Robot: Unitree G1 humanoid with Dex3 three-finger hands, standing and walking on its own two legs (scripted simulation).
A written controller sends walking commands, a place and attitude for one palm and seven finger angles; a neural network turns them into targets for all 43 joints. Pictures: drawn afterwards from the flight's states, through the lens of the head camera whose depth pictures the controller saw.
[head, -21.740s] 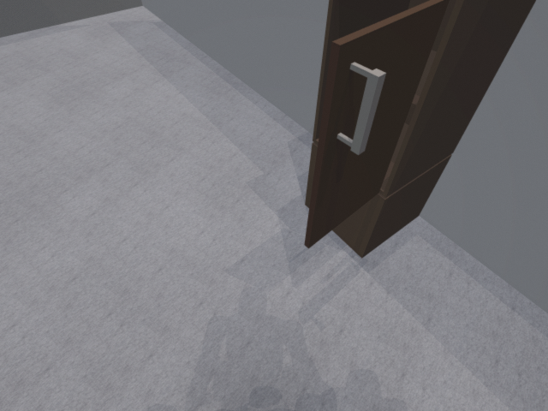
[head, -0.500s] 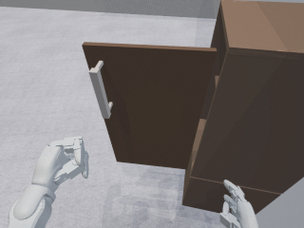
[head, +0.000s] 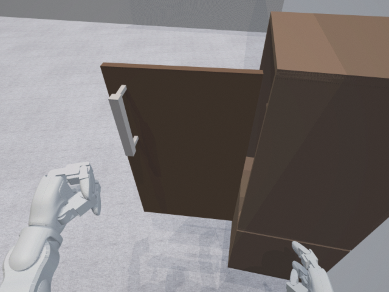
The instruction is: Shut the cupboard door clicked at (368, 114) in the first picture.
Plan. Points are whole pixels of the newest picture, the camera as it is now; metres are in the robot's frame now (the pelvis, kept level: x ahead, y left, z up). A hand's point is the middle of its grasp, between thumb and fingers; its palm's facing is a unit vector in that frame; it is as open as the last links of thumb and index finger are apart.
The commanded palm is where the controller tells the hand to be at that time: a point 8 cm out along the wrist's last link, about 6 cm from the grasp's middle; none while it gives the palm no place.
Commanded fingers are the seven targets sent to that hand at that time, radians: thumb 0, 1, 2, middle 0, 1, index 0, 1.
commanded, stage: raise the hand and make a fist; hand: left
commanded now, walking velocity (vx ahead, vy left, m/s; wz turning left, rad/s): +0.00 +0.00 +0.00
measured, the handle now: (126, 122) +0.45 +0.21 +0.13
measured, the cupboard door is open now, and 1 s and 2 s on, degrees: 95 95 91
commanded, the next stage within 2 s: bring the fist close to the handle in 0.02 s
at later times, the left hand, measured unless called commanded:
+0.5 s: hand (110, 178) +0.28 +0.19 +0.13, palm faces +0.01 -1.00 -0.07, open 3.1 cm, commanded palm +0.25 +0.24 +0.14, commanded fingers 0.00 0.90 0.90 -1.30 -1.50 -1.30 -1.50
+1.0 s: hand (116, 153) +0.33 +0.20 +0.14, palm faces +0.03 -1.00 -0.03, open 3.1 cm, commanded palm +0.31 +0.23 +0.14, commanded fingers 0.00 0.90 0.90 -1.30 -1.50 -1.30 -1.50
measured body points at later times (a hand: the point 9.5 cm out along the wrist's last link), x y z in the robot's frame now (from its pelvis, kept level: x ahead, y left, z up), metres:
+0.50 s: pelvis +0.00 -0.01 +0.00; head -0.01 -0.03 +0.45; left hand +0.28 +0.25 +0.13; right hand +0.18 -0.24 -0.08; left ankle -0.01 +0.11 -0.73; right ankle +0.00 -0.10 -0.73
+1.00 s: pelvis +0.01 +0.01 +0.00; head +0.01 -0.01 +0.45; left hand +0.33 +0.25 +0.15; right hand +0.18 -0.23 -0.08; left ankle -0.01 +0.11 -0.73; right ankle +0.00 -0.10 -0.73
